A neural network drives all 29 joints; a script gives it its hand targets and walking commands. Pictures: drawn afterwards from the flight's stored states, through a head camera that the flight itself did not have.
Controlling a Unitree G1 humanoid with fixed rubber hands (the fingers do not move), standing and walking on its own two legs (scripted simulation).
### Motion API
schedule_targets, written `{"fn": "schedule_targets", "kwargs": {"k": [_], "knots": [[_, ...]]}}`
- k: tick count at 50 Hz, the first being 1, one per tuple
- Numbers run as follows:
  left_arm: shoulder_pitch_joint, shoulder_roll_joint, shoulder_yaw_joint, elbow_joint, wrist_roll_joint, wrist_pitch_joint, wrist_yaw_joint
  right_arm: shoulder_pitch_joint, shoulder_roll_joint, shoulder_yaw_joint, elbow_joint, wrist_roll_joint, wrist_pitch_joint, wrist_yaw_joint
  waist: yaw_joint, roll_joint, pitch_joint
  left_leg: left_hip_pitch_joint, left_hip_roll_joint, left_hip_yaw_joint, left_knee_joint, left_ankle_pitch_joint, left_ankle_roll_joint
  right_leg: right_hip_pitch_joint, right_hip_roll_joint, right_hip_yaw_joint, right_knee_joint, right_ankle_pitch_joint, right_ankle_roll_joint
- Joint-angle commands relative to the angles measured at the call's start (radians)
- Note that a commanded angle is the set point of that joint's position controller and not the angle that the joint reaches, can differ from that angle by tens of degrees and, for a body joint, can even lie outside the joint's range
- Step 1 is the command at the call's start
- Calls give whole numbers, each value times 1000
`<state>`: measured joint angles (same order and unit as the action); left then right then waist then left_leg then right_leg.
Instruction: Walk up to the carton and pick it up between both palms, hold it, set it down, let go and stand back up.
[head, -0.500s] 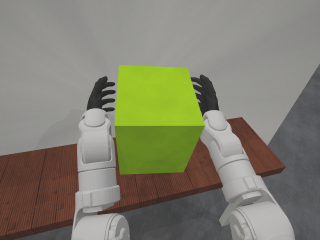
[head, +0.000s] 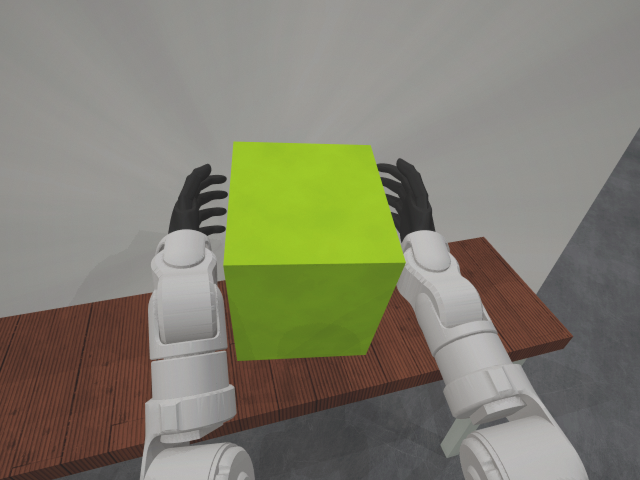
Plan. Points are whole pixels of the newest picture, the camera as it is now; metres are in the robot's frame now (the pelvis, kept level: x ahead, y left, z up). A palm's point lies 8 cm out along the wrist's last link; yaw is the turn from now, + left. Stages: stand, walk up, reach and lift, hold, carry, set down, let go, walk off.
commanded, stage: hold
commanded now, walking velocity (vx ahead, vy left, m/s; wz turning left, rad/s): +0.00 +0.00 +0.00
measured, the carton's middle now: (303, 254) +0.37 +0.01 +0.14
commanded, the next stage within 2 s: none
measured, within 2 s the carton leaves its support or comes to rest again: neither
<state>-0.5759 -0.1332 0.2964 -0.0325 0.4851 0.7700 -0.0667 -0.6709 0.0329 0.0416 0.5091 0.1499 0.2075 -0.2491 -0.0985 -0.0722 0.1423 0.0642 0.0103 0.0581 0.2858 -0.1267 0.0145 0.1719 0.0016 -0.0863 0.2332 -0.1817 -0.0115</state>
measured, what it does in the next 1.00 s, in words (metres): stands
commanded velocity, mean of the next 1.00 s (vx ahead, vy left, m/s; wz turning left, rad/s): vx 0.00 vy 0.00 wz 0.00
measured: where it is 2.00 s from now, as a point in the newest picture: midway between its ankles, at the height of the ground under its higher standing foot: outside the picture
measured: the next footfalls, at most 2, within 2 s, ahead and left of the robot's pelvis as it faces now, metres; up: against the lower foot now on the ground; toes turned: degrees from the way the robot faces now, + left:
none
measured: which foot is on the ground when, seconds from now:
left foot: down 0.00-1.00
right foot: down 0.00-1.00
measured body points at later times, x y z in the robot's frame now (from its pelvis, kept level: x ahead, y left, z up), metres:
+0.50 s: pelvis -0.01 +0.00 +0.00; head -0.04 +0.04 +0.45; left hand +0.37 +0.15 +0.20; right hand +0.38 -0.12 +0.20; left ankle +0.04 +0.11 -0.75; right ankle -0.01 -0.10 -0.75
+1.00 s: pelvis +0.00 +0.00 +0.00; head -0.03 +0.04 +0.45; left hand +0.37 +0.14 +0.19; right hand +0.38 -0.12 +0.19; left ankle +0.04 +0.11 -0.75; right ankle -0.01 -0.10 -0.75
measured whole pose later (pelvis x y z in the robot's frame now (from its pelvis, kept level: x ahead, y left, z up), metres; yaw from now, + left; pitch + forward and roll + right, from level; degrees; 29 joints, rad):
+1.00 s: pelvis +0.00 +0.00 +0.00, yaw +0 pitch -12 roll +0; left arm -0.58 -0.13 0.30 -0.02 0.48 0.76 -0.07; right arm -0.69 0.03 0.04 0.55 0.14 0.17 -0.23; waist -0.11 -0.09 0.13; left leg 0.05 0.01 0.07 0.29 -0.13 0.02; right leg 0.16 0.00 -0.09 0.23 -0.18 -0.01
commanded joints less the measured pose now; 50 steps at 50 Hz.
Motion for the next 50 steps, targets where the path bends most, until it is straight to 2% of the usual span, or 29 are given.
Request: {"fn": "schedule_targets", "kwargs": {"k": [1,5,7,10,13,15,18,19,20,21,23,24,25,27,29,31,32,35,36,37,40,41,43,44,45,46,48,49,50], "knots": [[-496,-404,-388,-8,-147,-50,-141,-590,451,281,-229,24,-42,98,2,49,-313,161,-15,16,-9,184,-4,-81,37,-45,-19,218,73],[-512,-383,-378,-28,-158,-59,-134,-616,484,301,-246,20,-62,96,27,15,-360,164,-18,21,-7,143,18,-68,27,-37,-19,207,80],[-509,-383,-373,-29,-150,-58,-137,-615,486,300,-226,22,-63,95,30,34,-337,163,-22,32,-8,136,18,-80,25,-36,-22,219,82],[-529,-383,-372,12,-131,-51,-143,-577,449,252,-163,-18,-56,107,2,54,-255,138,-8,25,-45,64,13,-120,36,-51,-35,96,76],[-575,-388,-361,39,-137,-53,-143,-605,457,211,-99,-26,-64,118,-2,44,-248,107,-5,28,-51,23,17,-131,22,-45,-49,31,65],[-584,-391,-357,75,-137,-49,-136,-635,424,178,-95,-38,-67,119,3,86,-227,100,0,25,-63,-14,14,-136,31,-51,-44,-30,59],[-626,-397,-380,52,-160,-54,-126,-673,419,166,-95,-26,-77,132,-8,133,-259,100,12,36,-73,-4,10,-137,40,-50,-25,-1,59],[-595,-402,-361,48,-137,-55,-120,-665,441,180,-116,-23,-73,131,-8,96,-294,127,-5,34,-45,43,15,-135,28,-42,-30,28,55],[-622,-410,-377,20,-161,-47,-119,-661,431,176,-89,-23,-74,132,-8,118,-290,127,4,26,-47,54,2,-131,37,-50,-19,54,63],[-593,-397,-362,39,-158,-50,-118,-625,437,173,-61,-35,-76,130,-2,95,-297,123,4,27,-42,104,7,-101,32,-48,-29,83,56],[-540,-411,-369,41,-144,-51,-119,-606,414,183,-94,-14,-87,127,-18,100,-348,179,-1,35,-13,175,-9,-93,46,-53,-21,147,55],[-555,-389,-370,16,-152,-53,-119,-620,424,204,-92,-6,-92,126,7,106,-354,162,-7,27,-11,165,-6,-73,36,-48,-24,163,60],[-511,-404,-365,65,-141,-52,-120,-603,433,211,-105,-15,-88,121,4,70,-355,177,-18,31,-4,180,0,-72,34,-53,-21,188,67],[-545,-383,-370,9,-167,-58,-123,-600,446,229,-100,4,-84,110,-15,47,-369,184,-21,31,12,183,0,-82,31,-36,-17,218,72],[-558,-380,-369,-10,-149,-61,-126,-590,450,234,-108,1,-78,106,-8,66,-328,168,-16,28,5,175,-1,-79,25,-40,-16,216,71],[-530,-359,-344,32,-133,-58,-125,-622,429,242,-102,-3,-79,108,32,46,-273,151,-12,30,-13,158,3,-89,33,-46,-26,184,76],[-531,-366,-343,29,-140,-59,-129,-634,448,250,-135,5,-84,107,32,27,-300,151,-13,35,-9,144,5,-92,28,-42,-31,182,80],[-591,-399,-362,26,-130,-57,-128,-653,458,224,-127,-19,-98,118,6,59,-280,134,-7,33,-26,77,16,-117,26,-50,-41,71,60],[-575,-386,-375,18,-139,-56,-127,-633,441,222,-127,-15,-96,121,-6,65,-284,131,-5,38,-27,103,14,-120,25,-44,-32,108,55],[-580,-401,-393,-24,-142,-65,-123,-663,463,239,-163,14,-101,118,17,75,-317,162,-11,37,-11,145,6,-107,27,-59,-26,153,68],[-572,-410,-410,-9,-160,-62,-117,-607,454,225,-104,-8,-91,110,-20,95,-326,173,-14,21,1,172,-12,-102,31,-47,-25,165,64],[-570,-411,-403,-14,-163,-64,-121,-600,462,235,-113,-5,-90,109,-32,73,-365,185,-16,28,5,201,-5,-94,32,-51,-21,206,65],[-524,-395,-378,32,-153,-58,-131,-559,435,230,-100,-3,-76,100,-29,66,-286,151,-19,22,-8,151,-8,-100,26,-41,-31,176,68],[-512,-382,-363,33,-144,-59,-134,-590,443,235,-134,12,-80,97,-9,53,-307,163,-24,38,-4,153,3,-93,25,-49,-21,197,79],[-477,-385,-365,33,-151,-56,-136,-562,437,251,-136,7,-77,94,-25,64,-323,174,-23,30,16,199,-3,-88,23,-36,-17,246,69],[-498,-378,-377,-35,-158,-62,-141,-544,446,254,-133,8,-78,90,-20,47,-338,184,-19,26,12,230,3,-59,27,-43,-22,268,71],[-511,-397,-407,-52,-164,-63,-133,-567,450,268,-157,27,-75,87,-19,76,-371,202,-29,29,26,275,-20,-61,35,-53,-4,327,71],[-511,-381,-415,-66,-162,-66,-133,-563,448,294,-166,34,-70,82,-18,84,-354,185,-33,17,28,272,-7,-60,17,-36,-4,348,77],[-494,-386,-395,-40,-147,-56,-136,-558,428,284,-176,31,-67,84,-12,67,-340,186,-24,22,21,272,-18,-62,30,-44,-6,329,78]]}}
